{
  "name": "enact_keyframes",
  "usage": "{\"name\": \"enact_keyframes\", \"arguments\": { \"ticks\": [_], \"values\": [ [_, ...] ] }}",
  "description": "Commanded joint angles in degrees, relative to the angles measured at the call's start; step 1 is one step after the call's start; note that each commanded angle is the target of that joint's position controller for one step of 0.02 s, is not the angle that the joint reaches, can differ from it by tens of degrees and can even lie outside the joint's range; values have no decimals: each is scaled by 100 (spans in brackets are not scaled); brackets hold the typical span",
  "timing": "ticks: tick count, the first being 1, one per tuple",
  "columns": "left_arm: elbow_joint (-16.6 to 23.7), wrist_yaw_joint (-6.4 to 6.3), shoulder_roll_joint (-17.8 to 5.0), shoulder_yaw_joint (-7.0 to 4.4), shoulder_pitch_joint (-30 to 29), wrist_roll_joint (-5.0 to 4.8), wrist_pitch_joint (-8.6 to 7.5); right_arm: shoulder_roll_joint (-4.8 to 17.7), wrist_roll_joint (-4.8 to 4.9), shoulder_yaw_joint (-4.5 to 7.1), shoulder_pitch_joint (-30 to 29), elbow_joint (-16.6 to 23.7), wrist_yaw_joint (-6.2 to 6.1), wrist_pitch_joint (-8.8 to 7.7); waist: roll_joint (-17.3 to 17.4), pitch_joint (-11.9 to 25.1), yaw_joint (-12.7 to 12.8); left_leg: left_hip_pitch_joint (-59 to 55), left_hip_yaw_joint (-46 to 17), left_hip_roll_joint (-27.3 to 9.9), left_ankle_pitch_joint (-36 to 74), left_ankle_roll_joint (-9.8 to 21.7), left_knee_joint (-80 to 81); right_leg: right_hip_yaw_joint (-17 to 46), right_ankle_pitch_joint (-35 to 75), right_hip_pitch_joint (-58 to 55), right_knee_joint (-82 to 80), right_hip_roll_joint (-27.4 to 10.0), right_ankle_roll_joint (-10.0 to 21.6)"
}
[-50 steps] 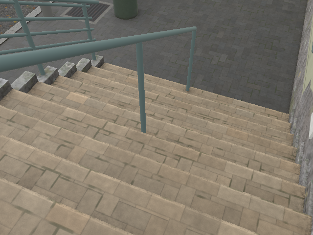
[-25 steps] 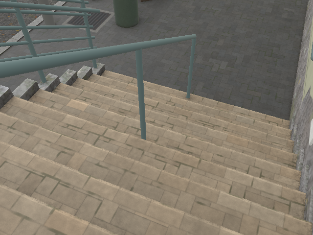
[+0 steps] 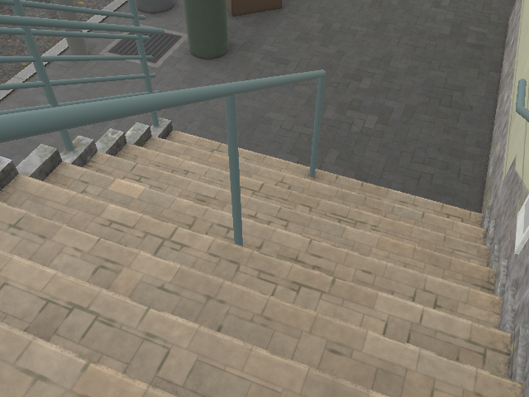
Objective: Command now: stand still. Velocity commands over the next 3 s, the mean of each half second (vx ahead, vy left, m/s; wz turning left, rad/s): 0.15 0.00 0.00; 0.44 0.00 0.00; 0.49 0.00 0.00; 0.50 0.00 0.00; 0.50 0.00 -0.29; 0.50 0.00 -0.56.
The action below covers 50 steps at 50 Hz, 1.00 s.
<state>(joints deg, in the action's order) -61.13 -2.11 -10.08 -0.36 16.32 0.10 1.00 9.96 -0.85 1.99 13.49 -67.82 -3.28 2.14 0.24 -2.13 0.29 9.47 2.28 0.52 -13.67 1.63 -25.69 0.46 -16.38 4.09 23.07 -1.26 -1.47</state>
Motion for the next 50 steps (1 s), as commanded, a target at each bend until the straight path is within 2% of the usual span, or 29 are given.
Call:
{"name": "enact_keyframes", "arguments": {
  "ticks": [1, 9, 12, 15, 17, 20, 23, 24, 26, 27, 28, 29, 30, 31, 32, 33, 34, 35, 36, 37, 39, 41, 42, 44, 45, 46, 48, 49, 50],
  "values": [
    [64, 3, -494, -62, 170, 1, -63, 434, 1, 46, 94, 47, 7, -40, -20, -211, 5, -148, -635, -510, 604, 21, 637, 381, 771, 529, -601, -424, 266],
    [-220, 52, -382, 1, 352, 13, -62, 372, 51, 15, 191, -47, 44, -107, -30, -256, -22, -262, -671, -497, 749, 17, 748, 304, 812, 586, -712, -433, 158],
    [-221, 52, -469, -60, 422, 26, -41, 687, 38, 162, 392, -42, 57, -53, 286, -142, -102, -352, -789, -352, -1374, 231, 802, -88, -643, 930, -139, -20, 298],
    [-51, 75, -355, -92, 225, 124, -16, 962, -35, 349, 1065, -56, 105, 57, 638, -562, -430, -263, -1874, -1010, -3523, 777, 1309, -537, -1400, 2160, 1161, 298, 460],
    [131, 119, -373, -159, -204, 195, -101, 924, -100, 398, 1384, -51, 56, -3, 526, -711, -649, -63, -2728, -1575, -3135, 1261, 1577, -230, -1437, 2711, 2308, 107, 418],
    [263, 171, -247, -144, -154, 178, -240, 853, -118, 422, 982, 116, 19, -153, 664, -520, -311, 344, -2422, -1604, -2195, 1363, 1302, 36, -867, 2713, 2563, -173, 420],
    [124, 179, -442, -260, 564, 188, -177, 823, -181, 423, 257, 405, 39, -303, 597, -171, 265, 1620, -1598, -1235, -1318, 1163, 824, -199, -367, 1356, 2911, -102, 307],
    [-41, 140, -543, -337, 1183, 222, -147, 808, -266, 429, 171, 381, 53, -378, 541, 10, 517, 1996, -1704, -1406, -780, 1230, 211, -128, 53, 828, 3800, -170, 307],
    [-249, 61, -593, -393, 2112, 263, -122, 940, -234, 450, -307, 556, 56, -432, 266, 1, 1054, 2768, -1295, -1238, -216, 1020, -1147, -94, -589, 307, 3466, -193, 397],
    [-589, 19, -469, -380, 3154, 316, -156, 887, -237, 428, -989, 732, 63, -421, -277, 18, 1735, 3658, -491, -751, 370, 691, -2649, -419, -673, -820, 2288, 4, 503],
    [-832, -7, -568, -388, 3855, 296, -217, 624, -295, 326, -1476, 895, 63, -446, -1503, -359, 2238, 4446, -140, 143, -154, 665, -5332, 215, -758, -891, 1180, -34, 715],
    [-713, 15, -544, -172, 3470, 89, -334, 152, -350, 198, -1160, 1061, 24, -525, -1871, -709, 1407, 5513, -1077, 1049, -1917, 836, -6448, 2010, 1425, -462, 1237, -780, 731],
    [-616, 25, -939, -224, 2999, 56, -385, 120, -268, 172, 79, 984, 68, -517, -1848, -499, 347, 5983, -1256, 836, -1850, 798, -5883, 3778, 620, -454, 20, -1818, 1102],
    [-496, -19, -1040, -278, 2691, 129, -495, 441, -288, 203, -100, 876, 82, -446, -1164, -778, 278, 5907, -1377, 518, -1620, 568, -5787, 4671, -1123, 150, -546, -2174, 1336],
    [-181, -54, -1038, -263, 1879, 203, -599, 780, -267, 290, -404, 808, 76, -387, -185, -1247, 19, 5689, -1427, 359, -995, 350, -5441, 4223, -1191, 878, -241, -2017, 1352],
    [-7, -31, -1100, -261, 1312, 271, -669, 789, -356, 291, -224, 686, 46, -338, 103, -1271, -299, 5036, -1607, 203, -364, 227, -4976, 3510, -366, 1560, 266, -1797, 1231],
    [136, 20, -1141, -265, 1155, 359, -744, 691, -352, 272, -143, 660, 92, -244, -198, -1052, -417, 4187, -1151, 321, 174, 173, -4824, 2753, 506, 2159, 473, -1502, 1135],
    [132, 65, -979, -231, 1079, 309, -794, 693, -338, 267, -266, 719, 140, -189, -259, -997, -471, 3517, -779, 375, 659, 155, -4482, 2100, 921, 2563, 507, -1202, 1055],
    [59, 50, -475, -130, 1029, 186, -877, 637, -256, 249, -483, 692, 243, -224, 104, -932, -472, 3175, -834, 316, 2278, 153, -3526, 1348, -478, 2739, 1079, -525, 922],
    [24, 37, -410, -102, 1292, 89, -899, 482, -219, 185, -609, 750, 319, -243, -261, -690, -306, 2837, -443, 464, 2967, 187, -3335, 1190, -668, 2664, 1065, -476, 954],
    [64, 82, -539, -152, 1279, -129, -922, 342, -293, 51, -1194, 1003, 441, -242, -255, -726, -99, 1733, 152, 376, 4243, 110, -2244, 825, -1487, 3163, 1013, -252, 956],
    [-58, 135, -466, -143, 1607, -31, -823, 367, -237, -15, -1865, 1374, 437, -248, -443, -876, 351, 1981, 342, 245, 3860, 141, -1615, 925, -960, 2310, 1142, -304, 991],
    [-167, 139, -304, -118, 1702, 48, -724, 426, -94, -33, -2074, 1529, 429, -260, -626, -932, 527, 2071, 345, 159, 3630, 173, -1296, 822, -606, 1923, 1396, -315, 975],
    [-267, 94, -296, -141, 2043, 239, -568, 443, 18, -90, -2259, 1748, 412, -356, -472, -985, 867, 1913, 487, 148, 3068, 86, -462, 638, 274, 1258, 1920, -210, 918],
    [-479, 9, -224, -94, 2275, 303, -479, 379, 13, -93, -2118, 1751, 416, -418, -289, -931, 857, 1439, 488, 98, 2973, 35, -78, 584, 610, 1134, 2369, -232, 945],
    [-538, -67, -407, -157, 2355, 338, -437, 387, -28, -70, -1707, 1603, 371, -468, -105, -793, 759, 1128, 601, 151, 2921, 66, 348, 459, 1290, 827, 3087, -159, 964],
    [-594, -159, -563, -181, 1989, 222, -386, 626, -123, 96, 430, 1018, 339, -445, -149, -223, -330, -728, 499, -43, 3428, 323, 1367, 200, 2401, 1273, 5495, 56, 975],
    [-445, -69, -683, -272, 1536, 114, -383, 935, -115, 246, 1611, 618, 393, -376, 644, 271, -986, -2313, -297, -774, 4048, 891, 1222, -101, -442, 2624, 7915, 544, 802],
    [-182, -69, -410, -273, 2005, -43, -407, 1140, -92, 194, 2053, 541, 499, -424, 880, 1247, -552, -4170, -1032, -1717, 6761, 975, -1399, 231, -3560, 4274, 8786, 559, 720]
  ]
}}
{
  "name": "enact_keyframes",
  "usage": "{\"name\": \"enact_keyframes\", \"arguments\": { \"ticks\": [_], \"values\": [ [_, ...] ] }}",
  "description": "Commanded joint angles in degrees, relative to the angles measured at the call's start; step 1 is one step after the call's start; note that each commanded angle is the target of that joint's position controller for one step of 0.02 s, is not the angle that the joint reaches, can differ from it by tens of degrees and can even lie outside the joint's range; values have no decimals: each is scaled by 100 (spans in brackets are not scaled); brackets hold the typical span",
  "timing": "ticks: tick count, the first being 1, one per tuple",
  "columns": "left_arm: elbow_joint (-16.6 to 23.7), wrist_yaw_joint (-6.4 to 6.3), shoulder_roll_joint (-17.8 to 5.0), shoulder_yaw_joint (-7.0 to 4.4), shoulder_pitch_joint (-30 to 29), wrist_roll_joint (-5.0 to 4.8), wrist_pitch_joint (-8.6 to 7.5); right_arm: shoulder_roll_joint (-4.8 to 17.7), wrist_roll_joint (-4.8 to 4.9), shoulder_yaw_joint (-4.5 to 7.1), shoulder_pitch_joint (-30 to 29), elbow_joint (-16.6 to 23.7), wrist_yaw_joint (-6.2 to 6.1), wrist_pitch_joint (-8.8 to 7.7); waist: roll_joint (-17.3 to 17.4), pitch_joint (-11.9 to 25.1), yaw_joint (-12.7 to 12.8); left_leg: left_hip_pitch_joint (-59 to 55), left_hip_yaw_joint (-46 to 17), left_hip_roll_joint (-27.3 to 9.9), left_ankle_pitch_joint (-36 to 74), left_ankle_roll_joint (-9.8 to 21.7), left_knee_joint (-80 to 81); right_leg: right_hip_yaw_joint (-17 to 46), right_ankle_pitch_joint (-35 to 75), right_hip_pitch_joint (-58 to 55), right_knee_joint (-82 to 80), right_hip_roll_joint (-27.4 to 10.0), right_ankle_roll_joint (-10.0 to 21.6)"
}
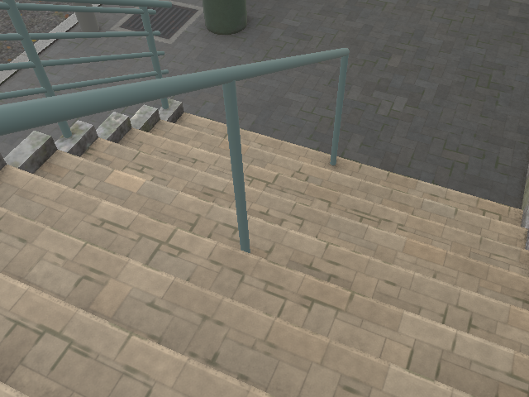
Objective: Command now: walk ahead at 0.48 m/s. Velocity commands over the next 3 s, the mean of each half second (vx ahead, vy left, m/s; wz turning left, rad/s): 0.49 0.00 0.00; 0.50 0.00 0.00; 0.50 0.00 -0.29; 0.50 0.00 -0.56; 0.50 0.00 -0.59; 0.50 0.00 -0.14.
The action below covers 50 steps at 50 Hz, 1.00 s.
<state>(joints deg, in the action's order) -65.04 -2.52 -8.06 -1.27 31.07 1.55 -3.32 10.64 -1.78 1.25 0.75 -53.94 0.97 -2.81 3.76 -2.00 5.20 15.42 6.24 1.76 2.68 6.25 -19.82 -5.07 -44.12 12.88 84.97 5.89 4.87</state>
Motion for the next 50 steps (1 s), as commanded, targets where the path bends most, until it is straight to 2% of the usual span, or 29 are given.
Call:
{"name": "enact_keyframes", "arguments": {
  "ticks": [1, 2, 3, 4, 5, 6, 8, 10, 12, 14, 18, 20, 21, 22, 23, 24, 25, 26, 27, 29, 31, 33, 34, 37, 40, 42, 43, 47, 50],
  "values": [
    [302, -23, -765, -203, 797, -257, -49, 1068, 97, 280, 3240, -775, 114, 109, 148, 1842, -1031, -5291, -2129, -2293, 4180, 932, -2013, 1364, -321, 4206, 2209, -402, 191],
    [409, 45, -820, -197, 407, -172, -82, 1098, 70, 327, 2655, -612, 8, 98, -82, 1421, -905, -4386, -2453, -2444, 899, 1490, -1227, 1353, 755, 4732, 1177, -680, 168],
    [577, 89, -797, -193, -264, 62, -90, 778, 11, 296, 2202, -385, -137, 26, -51, 1057, -806, -3250, -3005, -2574, -1295, 1616, -525, 1386, 1457, 4712, 620, -897, 44],
    [609, 179, -926, -284, -737, 155, -31, 432, 94, 162, 1690, -279, -139, -77, -798, 133, -531, -1702, -2575, -2169, -1092, 1410, -49, 1392, 2244, 4078, -752, -998, -167],
    [645, 198, -690, -298, -806, 225, 80, 530, 132, 170, 1723, -313, -163, -152, -369, -147, -333, -451, -2484, -2051, -485, 1436, -140, 1257, 2416, 3223, -1726, -1136, -375],
    [552, 193, -607, -269, -798, 328, 183, 468, 108, 136, 2000, -368, -176, -208, -480, -274, -387, 242, -2142, -1866, 846, 1349, -273, 1003, 2468, 2510, -1906, -1091, -492],
    [359, 218, -345, -181, -217, 232, 281, 761, 34, 251, 2092, -353, -102, -245, 78, 108, -99, 760, -1645, -1493, 1282, 1066, -700, 644, 3756, 1720, -1846, -929, -400],
    [744, 313, -473, -229, -1254, 126, 137, 377, 226, 181, 2120, -467, -135, -392, -289, -145, -212, 949, -1286, -885, -855, 700, -1020, 841, 6119, 2025, -3571, -1113, -179],
    [878, 389, -605, -236, -1734, 99, 117, 377, 254, 120, 1912, -443, -147, -366, 126, -44, -302, 1303, -1154, -655, -2055, 464, -1310, 640, 7012, 1095, -4130, -857, -217],
    [991, 401, -604, -193, -1979, 110, 132, 467, 135, 108, 2138, -476, -175, -336, 33, -195, -455, 1541, -1087, -695, -1871, 386, -1714, 519, 7066, 650, -4415, -709, -216],
    [1391, 308, -601, -87, -2836, -131, 21, 572, -115, 90, 2680, -623, -372, -129, -10, -779, -1047, 326, -1395, -910, -1493, 483, -2974, 695, 6285, 1280, -6043, -983, -231],
    [970, 280, -834, -169, -1695, -105, -55, 630, -130, 92, 2888, -775, -488, -18, -219, -552, -730, 133, -1285, -827, -457, 545, -4358, 468, 6050, 127, -6814, -1011, -122],
    [443, 250, -897, -253, -91, -50, -21, 723, -57, 86, 2701, -814, -426, -31, -402, 214, 58, 736, -872, -657, 453, 475, -5850, -213, 6372, -1648, -6166, -534, -72],
    [247, 272, -1274, -387, 446, -147, 45, 697, 86, 212, 2844, -772, -383, -27, -1501, 497, 303, 1568, -612, 196, -2144, 306, -8179, 844, 6866, -2378, -6587, -1342, 134],
    [219, 389, -1457, -319, 542, -55, -39, 187, 335, 128, 3510, -669, -453, -58, -2374, 1019, -266, 3551, -682, 384, -5574, 163, -10232, 1551, 10140, -3903, -4218, -2329, 467],
    [319, 452, -1352, -284, 618, -214, -29, 504, 312, 127, 3357, -463, -516, -33, -1840, 1583, -72, 4487, -822, 230, -5228, 248, -10624, 2035, 9156, -4224, -4287, -2760, 761],
    [410, 347, -1484, -336, 388, -237, 7, 667, 236, 175, 2792, -262, -500, 8, -1830, 1239, 1, 5286, -566, 150, -4425, 115, -10362, 2948, 5653, -3481, -5520, -3188, 1394],
    [580, 299, -963, -197, -344, -219, 71, 705, -31, 202, 1941, -161, -430, 115, -809, 313, -179, 5222, -699, -179, -3710, 71, -9704, 2792, 2847, -2031, -6303, -2644, 1120],
    [680, 264, -1093, -155, -401, -46, -2, 687, -30, 224, 1850, -49, -362, 197, -1180, -63, -261, 4756, -980, -270, -3141, -83, -8888, 3147, 2251, -911, -6500, -2939, 1310],
    [564, 246, -716, 13, -578, 27, -193, 426, -68, 208, 1803, -192, -295, 289, -572, -854, -777, 4151, -1467, -402, -1631, -251, -7043, 2410, 3017, 752, -6196, -2219, 756],
    [753, 180, -918, 46, -1036, -100, -374, 390, -126, 210, 1393, -36, -166, 271, -642, -925, -1073, 2856, -910, -441, -437, -538, -4555, 1720, 4006, 1941, -6567, -1732, 635],
    [689, 156, -1292, -76, -801, -142, -351, 179, -182, 153, 1516, -192, -102, 356, -1149, -275, -1069, 1953, -558, -341, 51, -544, -4116, 1587, 5752, 1538, -6332, -1717, 696],
    [723, 178, -1391, -123, -678, -100, -345, 207, -93, 170, 1999, -447, -94, 402, -1264, 118, -1160, 1763, -591, -330, 656, -473, -4658, 1640, 5898, 1232, -6116, -1791, 667],
    [609, 81, -883, -71, -13, -23, -235, 625, -3, 353, 753, -264, -51, 303, -597, -363, -555, 3899, -1349, -513, 1163, -345, -3463, 2065, 3185, -653, -5605, -1619, 786],
    [495, 12, -899, -102, 602, 53, -255, 461, -68, 336, -66, -52, -79, 184, -620, -505, -84, 4748, -1451, -408, 978, -436, -3064, 2492, 2870, -1433, -5274, -1766, 998],
    [602, 35, -1014, -134, 281, 114, -296, 536, -44, 307, -429, 116, -65, 114, -345, -827, -80, 3981, -1064, -569, 1818, -585, -2198, 2192, 2326, -538, -5260, -1617, 985],
    [618, 76, -871, -75, 207, 31, -298, 419, -76, 258, -392, 137, -5, 88, -249, -808, -83, 3103, -906, -585, 2385, -537, -1879, 1967, 2176, 81, -5143, -1481, 924],
    [585, 266, -949, -110, 141, -2, -239, 319, 61, 120, -677, 480, 132, 82, -628, -730, 372, 1393, -365, -440, 2444, -312, -892, 1363, 3019, 395, -4603, -1134, 631],
    [437, 75, -925, -96, 247, 179, -32, 564, 51, 193, 138, 319, -55, -4, -663, -884, 181, 1056, -427, -557, 1396, -268, 259, 1361, 5058, -746, -3230, -1085, 638]
  ]
}}
Over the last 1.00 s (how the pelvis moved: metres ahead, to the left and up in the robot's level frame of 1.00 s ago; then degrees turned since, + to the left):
0.26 -0.06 -0.15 -2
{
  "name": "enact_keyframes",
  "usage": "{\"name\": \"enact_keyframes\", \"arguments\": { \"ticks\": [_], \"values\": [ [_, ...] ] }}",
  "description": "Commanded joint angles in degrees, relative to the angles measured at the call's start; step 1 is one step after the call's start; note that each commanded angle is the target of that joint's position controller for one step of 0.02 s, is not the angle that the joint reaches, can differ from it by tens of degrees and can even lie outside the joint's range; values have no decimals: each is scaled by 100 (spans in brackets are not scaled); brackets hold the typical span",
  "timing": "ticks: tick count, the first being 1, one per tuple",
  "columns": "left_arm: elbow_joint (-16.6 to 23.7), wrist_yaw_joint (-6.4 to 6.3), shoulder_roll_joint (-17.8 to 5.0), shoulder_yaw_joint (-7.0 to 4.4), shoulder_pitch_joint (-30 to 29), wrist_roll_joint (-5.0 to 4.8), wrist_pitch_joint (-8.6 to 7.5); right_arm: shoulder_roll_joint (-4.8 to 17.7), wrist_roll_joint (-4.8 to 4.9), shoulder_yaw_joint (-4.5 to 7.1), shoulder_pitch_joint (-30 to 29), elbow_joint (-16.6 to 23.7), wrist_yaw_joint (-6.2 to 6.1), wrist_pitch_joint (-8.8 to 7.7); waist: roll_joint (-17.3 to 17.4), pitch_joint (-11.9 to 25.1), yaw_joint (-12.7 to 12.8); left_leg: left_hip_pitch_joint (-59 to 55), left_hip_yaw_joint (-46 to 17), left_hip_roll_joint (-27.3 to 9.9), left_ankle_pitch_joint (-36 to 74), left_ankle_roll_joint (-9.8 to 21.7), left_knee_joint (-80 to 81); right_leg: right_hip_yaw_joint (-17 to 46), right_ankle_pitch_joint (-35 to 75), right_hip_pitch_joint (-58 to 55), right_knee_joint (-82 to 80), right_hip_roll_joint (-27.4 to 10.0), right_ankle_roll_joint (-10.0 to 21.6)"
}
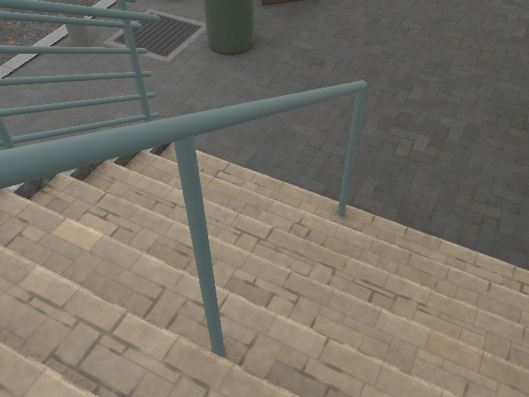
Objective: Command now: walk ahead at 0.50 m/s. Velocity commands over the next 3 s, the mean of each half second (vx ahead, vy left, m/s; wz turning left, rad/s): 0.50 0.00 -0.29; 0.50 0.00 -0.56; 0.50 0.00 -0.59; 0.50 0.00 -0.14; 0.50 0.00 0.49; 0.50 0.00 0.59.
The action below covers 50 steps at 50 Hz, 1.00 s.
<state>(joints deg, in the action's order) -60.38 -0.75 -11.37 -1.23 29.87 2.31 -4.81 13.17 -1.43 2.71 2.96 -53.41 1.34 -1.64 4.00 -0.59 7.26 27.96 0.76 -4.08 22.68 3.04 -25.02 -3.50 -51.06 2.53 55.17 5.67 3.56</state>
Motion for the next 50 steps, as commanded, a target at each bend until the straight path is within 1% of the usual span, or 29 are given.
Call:
{"name": "enact_keyframes", "arguments": {
  "ticks": [1, 2, 3, 4, 5, 6, 7, 9, 11, 13, 14, 21, 26, 27, 29, 31, 32, 33, 34, 35, 36, 38, 40, 42, 43, 45, 46, 48, 50],
  "values": [
    [-137, -184, -596, -84, 523, 122, 148, 426, 7, 138, 1085, -90, -154, -172, -650, -464, -525, -1337, 85, -11, -453, 133, 1132, 1146, 6431, 270, 1088, -1074, 811],
    [-274, -189, -538, -65, 393, 70, 188, 619, 16, 234, 2388, -497, -150, -179, -320, 140, -1253, -2934, 370, -4, 222, 154, 1204, 784, 5751, 913, 2751, -765, 730],
    [-243, -119, -543, -207, 431, -59, 191, 930, 56, 321, 3002, -734, -106, -81, 508, 629, -1345, -4463, -190, -543, 669, 284, 233, 400, 1234, 2516, 5112, 37, 483],
    [-113, -198, -359, -197, 1434, -452, 114, 1033, -14, 201, 3124, -635, 32, -112, 806, 1640, -830, -6192, -1077, -1672, 3258, 592, -2071, 1066, 42, 3944, 5833, -100, 328],
    [112, 658, -215, 148, 1350, 383, 79, 1205, -479, 171, 3776, -540, 412, -222, 1202, 2898, -1554, -7361, -2249, -1665, 299, 2289, -1525, 1631, 848, 5107, 6414, 145, 199],
    [575, 753, -655, -42, 304, 86, -52, 872, -427, 152, 2970, -586, 460, -212, 426, 1054, -1575, -5754, -3061, -2159, -2942, 2152, -114, 1650, 1906, 6622, 5817, -269, 196],
    [546, 577, -918, -75, -215, 4, -165, 435, -560, -19, 2007, -366, 478, -293, -978, -333, -1251, -3606, -2007, -1662, -3171, 1537, 480, 1941, 3669, 6029, 4178, -485, 187],
    [334, 482, -723, -55, -117, 210, -109, -15, -610, -184, 1563, -340, 307, -462, -314, -498, -597, -896, -1358, -1290, -2672, 1621, 606, 1611, 4923, 4378, 2387, -1125, 342],
    [194, 558, -262, 44, -242, 382, 99, -258, -406, -284, 1458, -265, 178, -555, -33, -285, -481, 9, -1016, -1172, -2643, 1579, 929, 1388, 4998, 3595, 1758, -1118, 237],
    [174, 615, 27, 199, 7, 457, 102, -32, -577, -231, 1858, -468, 92, -604, -278, -92, -384, -376, -798, -1170, -2042, 1533, 422, 1454, 5529, 3983, 1436, -1230, 102],
    [306, 591, 95, 268, -408, 511, 50, -456, -633, -343, 2079, -587, -38, -671, -492, -75, -662, -1246, -645, -1129, -1909, 1310, 283, 1943, 6465, 4760, 105, -1458, 76],
    [364, 567, -423, 103, -1375, 302, 46, -486, -597, -527, 2783, -811, 93, -576, -479, -618, -616, -488, -97, -988, -3056, 1015, -666, 1179, 7824, 3700, -842, -1262, 3],
    [788, 570, -536, 25, -2636, 287, 45, -250, -488, -461, 3398, -980, -153, -512, -295, -784, -1026, -1624, 40, -1014, -2815, 659, -1623, 453, 6708, 3668, -1633, -1159, -55],
    [592, 586, -621, -45, -2102, 304, 40, -140, -613, -433, 3254, -1005, -75, -498, -90, -732, -743, -1385, -18, -1169, -2179, 617, -1943, 419, 6653, 3118, -781, -1081, -24],
    [614, 536, -840, -135, -2398, 235, 42, 39, -285, -312, 2868, -872, -181, -471, -221, -902, -878, -1165, 446, -910, -2117, 373, -2385, -35, 5573, 2261, -2457, -842, -57],
    [-23, 374, -878, -252, -784, 116, 28, 763, -404, -35, 3046, -1123, 52, -310, -537, -602, -376, -1460, 618, -666, -1044, 303, -4064, -494, 6206, 599, -3728, -510, 8],
    [-482, 338, -1105, -377, 364, 218, -63, 928, -545, -15, 2826, -1014, 240, -244, -862, -380, 56, -847, 659, -516, -1054, 195, -5380, -586, 6820, -712, -4101, -467, 192],
    [-682, 355, -1791, -577, 1437, 340, -12, -75, -656, -193, 3947, -1192, 474, -295, -2328, 1172, 1, 1309, 728, 189, -5485, -399, -8781, 848, 11514, -3760, -1622, -1614, 1892],
    [-880, 410, -1933, -610, 2159, 311, -89, -348, -445, -276, 3271, -637, 637, -441, -1590, 2282, 466, 3046, 100, 576, -6995, -667, -9960, 2290, 11753, -5292, -1454, -2311, 2695],
    [-892, 332, -1697, -634, 2323, 386, -188, 58, -141, -138, 1182, 385, 570, -639, -951, 1345, 1114, 4764, -185, 539, -7153, -936, -9523, 3033, 9825, -5049, -1943, -2597, 2489],
    [-597, 318, -1138, -460, 1025, 261, -208, 205, -35, -112, 373, 832, 412, -685, 68, 411, 587, 4744, -710, -3, -6327, -774, -7658, 2895, 7022, -3484, -2285, -2743, 1885],
    [50, 365, 60, 117, -964, 339, -152, 61, -341, -168, 1080, 495, 42, -532, 136, -824, -719, 2454, -1044, -752, -4256, 66, -4887, 1950, 4990, 1100, -3064, -2163, 1415],
    [433, 420, -346, 117, -1378, 144, -185, -118, -498, -189, 1670, 169, -22, -335, -740, -876, -1024, -33, -313, -445, -2973, -11, -3577, 1548, 4716, 3998, -3218, -1481, 1603],
    [523, 497, -838, 39, -1061, 351, -249, -286, -411, -379, 2258, 137, 142, -352, -569, -308, -1174, -1524, 264, 11, -1874, -228, -4319, 1337, 4599, 5214, -2337, -1019, 1391],
    [479, 391, -620, 96, -746, 496, -384, -279, -503, -456, 1922, 222, 204, -363, -263, -288, -755, -219, -741, -317, -453, -375, -3518, 1764, 3903, 4137, -1794, -1023, 1368],
    [283, 130, -241, 241, 136, 219, -465, 376, -635, -307, 654, 720, 141, -323, -264, -182, -292, 909, -455, -257, -392, -365, -2006, 2096, 3114, 2725, -645, -1017, 1175],
    [444, 62, -282, 265, 69, 250, -454, 132, -496, -470, 596, 744, 195, -316, -133, -316, -220, -501, -383, -311, 1328, -307, -477, 1458, 2073, 3839, -501, -540, 767],
    [610, 205, -798, 192, -151, 351, -330, 253, -285, -430, 494, 942, 160, -174, -714, -447, -529, -1827, 179, -16, 465, -526, -643, 2038, 1333, 4714, -592, -694, 973],
    [767, 342, -1024, 131, -95, 174, -128, 501, -311, -324, 919, 974, 175, -202, -500, -478, -837, -2318, 441, 238, -939, -349, 178, 2792, 2140, 4006, 108, -865, 1005]
  ]
}}
Over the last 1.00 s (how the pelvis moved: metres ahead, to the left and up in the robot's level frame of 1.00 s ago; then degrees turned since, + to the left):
0.54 -0.03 -0.28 1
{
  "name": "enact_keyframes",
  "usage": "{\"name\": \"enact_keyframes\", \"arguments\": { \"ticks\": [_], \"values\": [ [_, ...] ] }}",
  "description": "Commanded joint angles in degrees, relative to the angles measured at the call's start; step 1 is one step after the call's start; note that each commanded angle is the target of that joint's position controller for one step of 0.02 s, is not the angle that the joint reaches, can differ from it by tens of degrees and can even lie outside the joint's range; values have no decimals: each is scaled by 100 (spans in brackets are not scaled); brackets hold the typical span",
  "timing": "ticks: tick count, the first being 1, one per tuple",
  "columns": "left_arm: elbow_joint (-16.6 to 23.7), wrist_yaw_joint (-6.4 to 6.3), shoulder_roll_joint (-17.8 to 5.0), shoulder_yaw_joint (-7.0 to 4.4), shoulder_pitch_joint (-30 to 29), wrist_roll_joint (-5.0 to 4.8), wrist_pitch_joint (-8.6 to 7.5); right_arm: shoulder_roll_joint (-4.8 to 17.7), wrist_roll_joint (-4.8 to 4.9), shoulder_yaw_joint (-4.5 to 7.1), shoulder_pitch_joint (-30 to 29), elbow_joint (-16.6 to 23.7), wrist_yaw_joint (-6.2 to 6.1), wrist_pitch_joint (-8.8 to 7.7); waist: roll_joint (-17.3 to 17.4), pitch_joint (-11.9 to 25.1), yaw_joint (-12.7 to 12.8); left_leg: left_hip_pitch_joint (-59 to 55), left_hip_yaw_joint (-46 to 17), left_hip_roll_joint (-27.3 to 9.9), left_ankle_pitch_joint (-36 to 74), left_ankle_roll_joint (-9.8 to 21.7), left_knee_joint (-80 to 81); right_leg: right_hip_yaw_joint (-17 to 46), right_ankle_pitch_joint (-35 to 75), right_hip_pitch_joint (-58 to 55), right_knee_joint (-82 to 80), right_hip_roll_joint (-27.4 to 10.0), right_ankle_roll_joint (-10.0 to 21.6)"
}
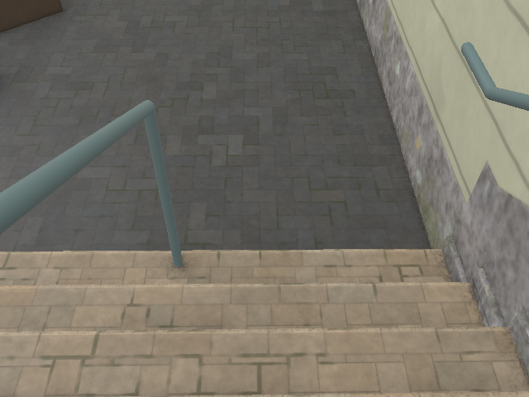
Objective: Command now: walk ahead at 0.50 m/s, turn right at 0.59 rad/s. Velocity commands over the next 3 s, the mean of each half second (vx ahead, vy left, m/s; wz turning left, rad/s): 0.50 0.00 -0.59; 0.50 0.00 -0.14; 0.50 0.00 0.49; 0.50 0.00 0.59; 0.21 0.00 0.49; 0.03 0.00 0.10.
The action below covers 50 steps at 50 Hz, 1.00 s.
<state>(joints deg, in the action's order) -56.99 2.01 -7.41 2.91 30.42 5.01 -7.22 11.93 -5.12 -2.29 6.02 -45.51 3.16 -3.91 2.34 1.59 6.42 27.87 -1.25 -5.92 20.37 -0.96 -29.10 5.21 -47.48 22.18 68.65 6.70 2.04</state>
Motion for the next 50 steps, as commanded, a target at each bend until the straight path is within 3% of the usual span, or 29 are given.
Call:
{"name": "enact_keyframes", "arguments": {
  "ticks": [1, 2, 3, 4, 6, 9, 11, 13, 16, 24, 27, 29, 30, 31, 32, 33, 36, 37, 38, 39, 40, 41, 42, 44, 45, 46, 47, 48, 50],
  "values": [
    [502, 171, -1432, -298, -189, -38, 153, 1164, 137, 409, 1425, -50, -32, -84, -112, -270, -1040, -2937, 464, 288, -789, 432, 958, 2012, 2496, 1505, -158, -808, 878],
    [444, 398, -1171, -207, 153, 50, 97, 1674, 138, 641, 2610, -401, -32, -197, 27, 662, -1341, -4220, -202, -450, 113, 1280, 208, 1748, 3574, 1581, 1778, -530, 384],
    [-66, 504, -54, -105, 1931, -141, 71, 2025, -85, 755, 3065, -645, 85, -161, 1488, 1893, -670, -6187, -841, -1534, 3636, 2315, -1576, 421, 205, 3340, 4770, 72, -1],
    [383, 531, -437, -124, 1633, -439, 28, 2150, -199, 751, 3104, -477, 237, -17, 1002, 1614, -955, -6155, -2399, -2267, 2607, 2721, -1102, 382, 268, 5223, 6389, 186, -17],
    [943, 192, -636, -107, -267, -277, 71, 1139, -90, 507, 2289, -508, 362, -3, -296, -172, -928, -3785, -2493, -2167, -3006, 1935, 224, 703, 2575, 6423, 5418, -845, 112],
    [723, 163, -341, -39, -21, -167, 310, -315, -202, 95, 1705, -713, 39, -325, -259, -1123, -98, -574, -868, -1322, -3037, 1256, 968, 486, 4540, 4312, 2722, -1753, 332],
    [924, 344, -650, -160, -519, -134, 330, -365, -179, -11, 1422, -662, -323, -673, -351, -990, -410, 571, 299, -714, -3402, 1100, 1139, 17, 5688, 3038, 632, -1566, 336],
    [960, 535, -783, -289, -958, -147, 363, 65, -324, -29, 2315, -1196, -397, -709, 250, -776, -683, 238, 272, -1069, -3140, 1257, 1164, -102, 5820, 2850, 803, -1527, 241],
    [1054, 456, -632, -247, -887, -164, 288, 645, -365, 130, 2554, -1426, -310, -493, -309, -556, -604, -1627, -138, -1558, -818, 1394, 273, 524, 5504, 4385, 968, -1417, 328],
    [1604, 434, -808, -364, -2430, 7, 245, 271, -172, 5, 3368, -1715, -451, -491, 173, -473, -1041, -2346, 758, -1327, -561, 1154, -211, -608, 4106, 3540, 399, -1285, 309],
    [1739, 339, -1277, -620, -2156, -77, 229, 1422, 76, 337, 1856, -1144, -331, -570, 539, -427, -398, -1082, 1508, -1191, 1323, 911, -370, -1283, 2694, 499, -637, -669, 130],
    [875, 123, -1916, -999, -22, -186, 15, 2256, -7, 768, 927, -768, -67, -434, -337, -60, 542, -553, 1639, -694, 948, 914, -2958, -1952, 3539, -1923, -2623, 207, 150],
    [254, -78, -2011, -966, 1340, -47, -101, 1232, -292, 621, 1324, -545, 103, -377, -1740, 1052, 565, 1460, 1296, 211, -3387, 415, -5751, 128, 5681, -4812, -2937, -962, 1417],
    [38, -50, -1809, -806, 2282, 15, -193, 367, 69, 341, 702, 61, 365, -411, -1437, 1593, 837, 3007, 211, 945, -6260, 459, -6409, 2418, 6159, -5538, -3880, -2127, 2358],
    [10, -30, -1494, -800, 1674, -22, -265, 199, 407, 327, -497, 642, 366, -405, -317, -107, 840, 3923, -576, 698, -5732, 549, -5217, 3144, 4436, -3969, -4094, -2533, 2066],
    [76, 84, -1244, -715, 718, -230, -232, 279, 372, 412, -462, 525, 193, -303, -126, -642, 256, 3548, -586, 249, -5297, 353, -5030, 2696, 3879, -2595, -3571, -2449, 1902],
    [795, 27, -390, -231, -1468, -128, 1, 6, -319, 313, 1668, -452, 90, -64, -243, -718, -1086, 138, -224, 129, -2219, 707, -3295, 230, 2775, 2113, -2965, -1316, 1238],
    [1174, -91, -355, -143, -2004, -37, -75, 88, -293, 358, 2247, -740, 47, -161, -328, -336, -1274, -1281, -12, 259, -406, 493, -2555, -617, 2402, 3031, -2835, -744, 793],
    [1274, -187, -743, -210, -2193, 73, -114, 169, -121, 382, 2155, -725, 41, -196, -469, -156, -1317, -2289, 221, 400, 475, 172, -2041, -963, 1728, 3491, -2656, -691, 564],
    [568, -366, -1423, -630, -1609, -706, 110, 161, 787, 409, 1340, -207, -78, 179, -567, -104, -1583, -2832, 663, 1027, 514, -236, -1757, -541, 1610, 3398, -2906, -1089, 621],
    [577, -404, -1486, -641, -1166, -775, 218, 259, 814, 371, 925, -60, -147, 372, -567, -303, -1168, -2722, 562, 989, 211, -313, -1399, -524, 1802, 2954, -2633, -1153, 535],
    [932, -131, -1381, -339, -1369, 202, -104, 750, 55, 420, 825, -163, -4, 160, -405, -1057, -874, -2255, -60, 322, -1000, -226, -955, -299, 978, 2780, -2234, -1449, 478],
    [697, -41, -1235, -361, -1029, 283, -95, 709, -112, 462, 873, -102, -25, 68, -503, -995, -875, -2350, 387, 463, -1117, -154, -755, -105, 932, 2427, -1878, -1639, 698],
    [420, 72, -1260, -247, -584, 111, 106, 884, -164, 559, 1605, -458, -77, -109, 47, -885, -1092, -2776, 284, 272, -418, 204, 731, 220, 1649, 1323, -588, -1752, 522],
    [432, 198, -1772, -386, -883, 182, 209, 1185, -4, 738, 2592, -815, -110, -194, 129, -558, -1498, -3385, 610, 586, -743, 338, 1027, 39, 2687, 904, 611, -1576, 462],
    [212, 338, -1436, -339, -556, 298, 254, 1677, -47, 1012, 3778, -1177, -120, -193, 844, 78, -1951, -4280, 26, 242, -226, 1213, 416, -35, 2674, 1357, 3555, -983, 114],
    [199, 469, -386, -162, 784, 109, 222, 2224, 60, 972, 3547, -1051, -3, -264, 1278, 1097, -859, -5752, -1789, -617, 3374, 2327, -1182, -208, 479, 3188, 5355, -311, -201],
    [632, 455, -860, -190, 163, -79, 207, 2046, -39, 988, 3362, -956, 81, -253, 592, 939, -1141, -5962, -2650, -1109, 3917, 2708, -951, -86, 527, 4597, 5723, -293, -456],
    [1197, 161, -1541, -369, -986, -255, 128, 1223, 98, 719, 2227, -753, 203, -258, -315, -304, -1110, -4123, -4008, -1630, -2165, 2730, -76, 606, 2034, 6380, 4954, -925, -475]
  ]
}}
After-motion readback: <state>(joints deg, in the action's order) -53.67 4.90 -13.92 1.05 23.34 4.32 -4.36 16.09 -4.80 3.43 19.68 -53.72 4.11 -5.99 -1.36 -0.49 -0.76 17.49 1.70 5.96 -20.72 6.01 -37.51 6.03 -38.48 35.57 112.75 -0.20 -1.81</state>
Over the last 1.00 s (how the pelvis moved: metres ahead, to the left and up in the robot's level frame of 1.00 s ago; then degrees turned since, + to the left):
0.57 -0.04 -0.34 -27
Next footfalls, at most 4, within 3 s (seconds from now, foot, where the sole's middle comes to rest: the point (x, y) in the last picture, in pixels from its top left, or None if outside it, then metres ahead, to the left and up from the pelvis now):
0.04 left None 0.14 0.14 -0.83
0.56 right None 0.27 -0.14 -0.83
0.90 left None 0.53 -0.01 -1.00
1.44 right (390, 373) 0.81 -0.32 -1.17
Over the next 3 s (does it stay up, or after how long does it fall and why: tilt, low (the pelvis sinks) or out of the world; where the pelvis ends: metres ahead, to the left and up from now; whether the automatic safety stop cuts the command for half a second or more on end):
stays up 1.15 -0.08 -0.56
